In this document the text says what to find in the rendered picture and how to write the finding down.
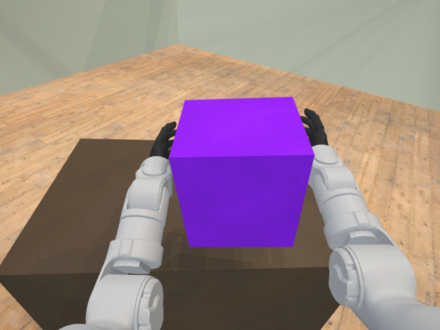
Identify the pedestal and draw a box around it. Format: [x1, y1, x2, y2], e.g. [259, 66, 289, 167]
[0, 139, 340, 330]

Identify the carton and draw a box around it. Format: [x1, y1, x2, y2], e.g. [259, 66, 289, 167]
[169, 97, 314, 247]

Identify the right robot upper arm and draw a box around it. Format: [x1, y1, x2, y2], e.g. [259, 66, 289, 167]
[329, 245, 440, 330]

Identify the left robot hand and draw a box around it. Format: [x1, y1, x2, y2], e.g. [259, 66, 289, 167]
[149, 122, 177, 159]

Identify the left robot forearm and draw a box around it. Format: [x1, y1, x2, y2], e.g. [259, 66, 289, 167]
[86, 156, 173, 323]

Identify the right robot hand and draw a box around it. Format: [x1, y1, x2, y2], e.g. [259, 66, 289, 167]
[300, 108, 328, 147]

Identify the right robot forearm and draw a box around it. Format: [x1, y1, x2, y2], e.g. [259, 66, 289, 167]
[308, 144, 417, 295]

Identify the left robot upper arm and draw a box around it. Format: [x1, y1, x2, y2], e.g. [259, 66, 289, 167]
[59, 274, 164, 330]

